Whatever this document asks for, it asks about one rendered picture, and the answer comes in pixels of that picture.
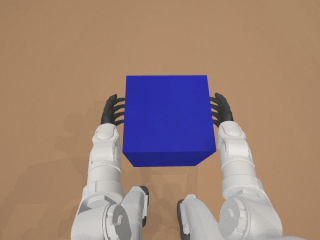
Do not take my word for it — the right robot thigh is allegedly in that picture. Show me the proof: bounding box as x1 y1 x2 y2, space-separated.
180 198 227 240

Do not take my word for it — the robot left foot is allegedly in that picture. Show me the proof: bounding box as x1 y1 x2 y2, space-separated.
140 186 149 228

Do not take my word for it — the right robot upper arm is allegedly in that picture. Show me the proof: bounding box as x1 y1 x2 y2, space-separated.
218 196 307 240

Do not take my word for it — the robot left hand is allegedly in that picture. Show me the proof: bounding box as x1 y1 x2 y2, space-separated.
100 94 125 126

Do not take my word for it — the carton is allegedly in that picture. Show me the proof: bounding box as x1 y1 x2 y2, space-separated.
122 75 217 167

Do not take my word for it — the robot right hand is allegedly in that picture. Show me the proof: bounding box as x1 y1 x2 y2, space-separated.
209 92 234 128

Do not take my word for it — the left robot forearm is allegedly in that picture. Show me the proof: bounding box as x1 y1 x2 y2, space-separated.
71 123 123 240

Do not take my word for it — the right robot forearm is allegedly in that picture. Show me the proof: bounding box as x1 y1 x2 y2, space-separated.
217 121 283 230

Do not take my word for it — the left robot upper arm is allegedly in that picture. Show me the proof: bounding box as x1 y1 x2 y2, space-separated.
71 203 132 240

